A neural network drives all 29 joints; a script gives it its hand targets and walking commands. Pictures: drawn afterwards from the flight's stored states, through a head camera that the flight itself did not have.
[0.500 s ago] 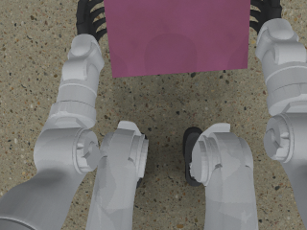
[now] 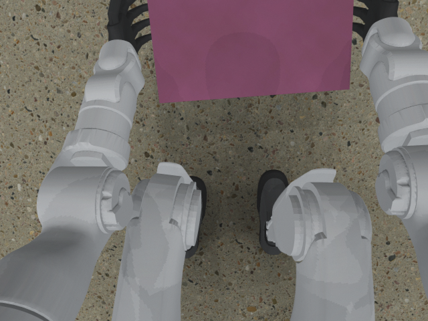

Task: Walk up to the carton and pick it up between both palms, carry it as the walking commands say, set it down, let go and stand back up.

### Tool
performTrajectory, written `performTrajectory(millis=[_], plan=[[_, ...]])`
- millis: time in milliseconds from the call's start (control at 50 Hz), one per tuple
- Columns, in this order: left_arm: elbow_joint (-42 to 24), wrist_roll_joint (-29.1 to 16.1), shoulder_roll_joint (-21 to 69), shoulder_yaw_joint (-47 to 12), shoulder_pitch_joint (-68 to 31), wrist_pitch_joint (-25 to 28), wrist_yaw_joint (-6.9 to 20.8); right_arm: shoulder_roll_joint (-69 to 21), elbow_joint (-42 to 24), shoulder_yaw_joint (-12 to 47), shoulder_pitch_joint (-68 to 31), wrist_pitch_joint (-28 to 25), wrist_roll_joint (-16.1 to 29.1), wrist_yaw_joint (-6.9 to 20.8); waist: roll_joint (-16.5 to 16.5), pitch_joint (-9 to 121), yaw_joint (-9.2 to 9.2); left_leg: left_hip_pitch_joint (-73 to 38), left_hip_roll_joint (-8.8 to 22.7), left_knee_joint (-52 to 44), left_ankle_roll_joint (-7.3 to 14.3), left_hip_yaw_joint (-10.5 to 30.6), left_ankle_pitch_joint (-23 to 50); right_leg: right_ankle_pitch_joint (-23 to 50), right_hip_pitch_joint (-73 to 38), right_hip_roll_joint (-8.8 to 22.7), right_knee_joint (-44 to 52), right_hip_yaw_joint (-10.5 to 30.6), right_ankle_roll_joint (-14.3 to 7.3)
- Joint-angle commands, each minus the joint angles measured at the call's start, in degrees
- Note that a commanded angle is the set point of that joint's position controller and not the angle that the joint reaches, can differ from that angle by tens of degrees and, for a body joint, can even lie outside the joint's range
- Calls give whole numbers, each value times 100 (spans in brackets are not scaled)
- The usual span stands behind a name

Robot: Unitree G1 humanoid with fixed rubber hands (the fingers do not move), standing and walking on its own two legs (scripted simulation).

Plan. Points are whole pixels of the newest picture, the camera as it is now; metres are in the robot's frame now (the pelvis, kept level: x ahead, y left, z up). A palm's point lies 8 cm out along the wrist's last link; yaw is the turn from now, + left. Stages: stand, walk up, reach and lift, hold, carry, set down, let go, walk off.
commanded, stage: set down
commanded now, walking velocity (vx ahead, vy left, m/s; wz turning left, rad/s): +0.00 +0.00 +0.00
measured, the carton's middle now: (246, 51) +0.51 -0.03 -0.25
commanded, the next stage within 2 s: none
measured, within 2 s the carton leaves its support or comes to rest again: rests again in 0.14 s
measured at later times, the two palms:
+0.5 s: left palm (125, 44) +0.51 +0.16 -0.17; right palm (371, 26) +0.53 -0.21 -0.17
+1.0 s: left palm (126, 45) +0.51 +0.17 -0.18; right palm (366, 32) +0.52 -0.21 -0.19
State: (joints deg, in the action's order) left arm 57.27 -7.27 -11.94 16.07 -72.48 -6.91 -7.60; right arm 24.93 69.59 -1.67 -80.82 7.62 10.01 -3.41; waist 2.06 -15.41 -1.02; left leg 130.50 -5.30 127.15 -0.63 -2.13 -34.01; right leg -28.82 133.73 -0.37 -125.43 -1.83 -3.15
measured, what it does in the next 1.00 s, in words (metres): stands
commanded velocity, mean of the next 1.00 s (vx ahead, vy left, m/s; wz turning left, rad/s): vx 0.00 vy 0.00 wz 0.00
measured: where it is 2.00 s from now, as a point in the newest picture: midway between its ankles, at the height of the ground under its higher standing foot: (229, 227)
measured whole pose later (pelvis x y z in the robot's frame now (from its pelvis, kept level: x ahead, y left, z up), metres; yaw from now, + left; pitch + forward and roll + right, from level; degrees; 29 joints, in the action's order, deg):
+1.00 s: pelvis -0.01 +0.00 -0.01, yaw +0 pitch +34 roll +2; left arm 66.3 -15.6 -16.2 5.8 -78.2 -0.7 -7.7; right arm 26.0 72.2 -0.2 -82.2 -0.2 15.0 -3.1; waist 2.3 -21.4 -1.4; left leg 129.8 -3.2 128.6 0.2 -3.1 -33.4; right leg -28.5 132.9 1.2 -127.0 -2.3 -3.9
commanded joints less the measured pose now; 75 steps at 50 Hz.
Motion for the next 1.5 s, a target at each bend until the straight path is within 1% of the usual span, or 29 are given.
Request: performTrajectory(millis=[0, 240, 480, 660, 720, 780, 800, 880, 900, 940, 1000, 1080, 1160, 1480], plan=[[-833, -326, 4277, -1881, -3309, 68, 1396, -4639, -1357, 1003, -2905, -274, 390, 1376, -232, 5933, 70, -1846, -14, -957, 98, 85, 1509, 1694, -3383, -227, 755, 455, 66], [-582, -477, 4169, -1946, -3287, 232, 1320, -4424, -1090, 999, -2884, -418, 434, 1288, -202, 5706, 156, -1870, 8, -862, 75, 126, 1516, 1631, -3272, -203, 652, 465, 36], [-196, -430, 3916, -1786, -3259, 328, 1267, -4161, -705, 882, -2847, -490, 367, 1269, -198, 5280, 180, -1782, 39, -847, 77, 163, 1293, 1334, -3042, -144, 654, 474, 13], [-12, -378, 3328, -1584, -3081, 412, 1161, -3603, -521, 742, -2662, -567, 304, 1160, -234, 5189, 177, -1779, 87, -828, 50, 174, 1209, 1290, -3126, -84, 658, 512, 46], [45, -383, 2931, -1505, -2948, 459, 1071, -3207, -461, 673, -2539, -608, 294, 1067, -262, 5205, 165, -1806, 115, -823, 29, 172, 1192, 1296, -3204, -59, 660, 535, 70], [115, -438, 2232, -1404, -2677, 522, 895, -2485, -388, 551, -2306, -670, 311, 894, -295, 5249, 136, -1873, 156, -821, 0, 163, 1194, 1316, -3322, -28, 667, 566, 100], [144, -471, 1920, -1365, -2550, 546, 812, -2164, -364, 510, -2202, -697, 332, 815, -307, 5263, 121, -1905, 174, -825, -12, 160, 1194, 1321, -3371, -15, 673, 578, 112], [335, -723, 98, -1185, -1797, 671, 299, -215, -242, 300, -1617, -847, 501, 335, -334, 5316, 72, -2064, 276, -881, -72, 181, 1186, 1300, -3608, 61, 711, 629, 154], [383, -769, -182, -1147, -1717, 679, 189, 72, -199, 245, -1573, -856, 508, 236, -346, 5351, 70, -2069, 300, -893, -83, 210, 1181, 1294, -3649, 80, 715, 650, 165], [437, -865, -415, -1145, -1691, 691, 73, 306, -212, 203, -1583, -860, 516, 118, -384, 5483, 64, -2063, 337, -904, -94, 257, 1206, 1321, -3752, 108, 708, 686, 183], [397, -932, -704, -1072, -1656, 723, 0, 547, -313, 124, -1502, -871, 511, 44, -407, 5641, 75, -2058, 365, -891, -97, 286, 1319, 1460, -3877, 136, 670, 716, 191], [339, -902, -970, -941, -1474, 731, -24, 795, -413, 23, -1290, -873, 458, 28, -408, 5824, 66, -2125, 377, -865, -110, 300, 1509, 1624, -3928, 161, 618, 711, 208], [282, -897, -1094, -890, -1321, 698, 0, 975, -524, -52, -1144, -864, 423, 59, -392, 5831, 88, -2125, 392, -852, -131, 297, 1552, 1642, -3859, 193, 588, 685, 225], [-206, -996, -1357, -894, -1203, 502, 131, 1532, -779, -187, -1048, -722, 507, 318, -499, 6003, 51, -2337, 482, -790, -86, 249, 1466, 1507, -3941, 271, 519, 609, 209]])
